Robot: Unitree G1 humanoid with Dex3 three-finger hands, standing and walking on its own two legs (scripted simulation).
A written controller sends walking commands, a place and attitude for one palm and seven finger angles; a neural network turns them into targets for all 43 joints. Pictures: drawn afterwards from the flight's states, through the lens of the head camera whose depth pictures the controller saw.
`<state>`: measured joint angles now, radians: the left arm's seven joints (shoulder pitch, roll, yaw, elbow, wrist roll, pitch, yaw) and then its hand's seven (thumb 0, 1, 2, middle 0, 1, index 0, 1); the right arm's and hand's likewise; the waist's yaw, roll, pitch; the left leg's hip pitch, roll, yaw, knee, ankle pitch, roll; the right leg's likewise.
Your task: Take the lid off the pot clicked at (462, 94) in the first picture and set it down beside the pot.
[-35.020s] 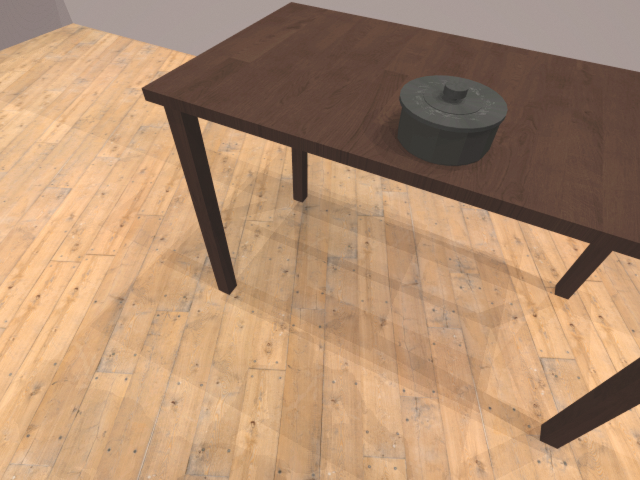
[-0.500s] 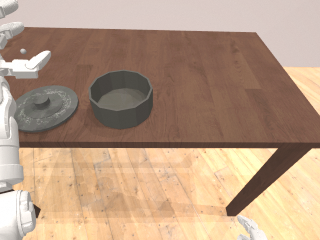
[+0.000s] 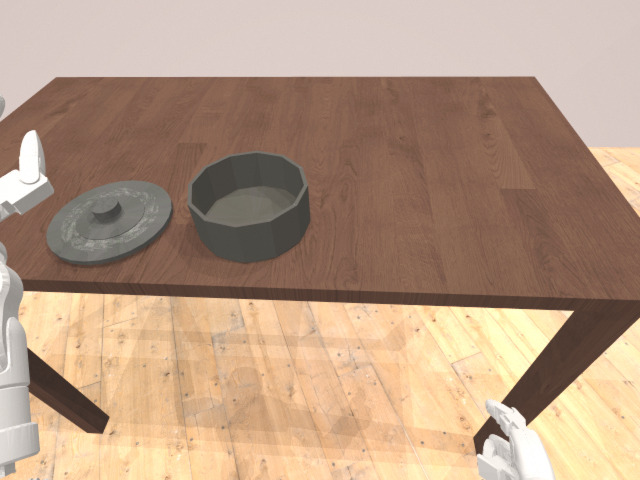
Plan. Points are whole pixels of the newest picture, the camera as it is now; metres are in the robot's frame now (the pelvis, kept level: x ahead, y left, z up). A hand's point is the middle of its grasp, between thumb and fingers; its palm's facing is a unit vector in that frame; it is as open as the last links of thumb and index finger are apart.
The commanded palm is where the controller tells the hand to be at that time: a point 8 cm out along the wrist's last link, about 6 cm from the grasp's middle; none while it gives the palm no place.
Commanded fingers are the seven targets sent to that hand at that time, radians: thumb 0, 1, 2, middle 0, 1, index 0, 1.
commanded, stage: draw the hand back to the body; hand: left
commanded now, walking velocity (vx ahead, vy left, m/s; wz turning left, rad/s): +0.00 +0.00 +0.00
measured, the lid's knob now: (106, 208) +0.47 +0.40 +0.08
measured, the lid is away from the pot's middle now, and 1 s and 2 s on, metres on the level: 0.24 0.24 0.24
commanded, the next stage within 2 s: step back with the hand held close in 0.96 s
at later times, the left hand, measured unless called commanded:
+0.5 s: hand out of the picture +0.22 +0.28 +0.27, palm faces +0.50 -0.84 -0.21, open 7.5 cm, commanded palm +0.16 +0.32 +0.27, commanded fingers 0.00 0.90 0.90 -0.20 -0.30 -0.20 -0.30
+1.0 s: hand out of the picture +0.15 +0.29 +0.26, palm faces +0.51 -0.81 -0.27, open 7.5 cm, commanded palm +0.09 +0.33 +0.26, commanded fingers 0.00 0.90 0.90 -0.20 -0.30 -0.20 -0.30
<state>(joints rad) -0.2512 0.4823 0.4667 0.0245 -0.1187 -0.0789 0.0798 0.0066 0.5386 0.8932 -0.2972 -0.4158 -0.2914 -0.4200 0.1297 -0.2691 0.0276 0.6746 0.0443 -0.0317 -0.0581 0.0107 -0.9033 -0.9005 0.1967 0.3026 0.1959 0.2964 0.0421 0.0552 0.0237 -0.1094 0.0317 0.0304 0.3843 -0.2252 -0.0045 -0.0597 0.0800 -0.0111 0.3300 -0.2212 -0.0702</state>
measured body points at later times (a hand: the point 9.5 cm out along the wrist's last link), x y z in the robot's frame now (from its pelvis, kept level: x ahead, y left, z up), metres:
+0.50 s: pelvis -0.02 +0.02 +0.00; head -0.04 +0.01 +0.45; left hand +0.19 +0.33 +0.28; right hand +0.18 -0.20 -0.09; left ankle -0.01 +0.13 -0.75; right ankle -0.03 -0.07 -0.75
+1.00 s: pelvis -0.03 +0.04 +0.00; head -0.06 +0.04 +0.45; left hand +0.11 +0.33 +0.28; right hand +0.18 -0.16 -0.07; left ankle -0.01 +0.13 -0.75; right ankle -0.03 -0.07 -0.75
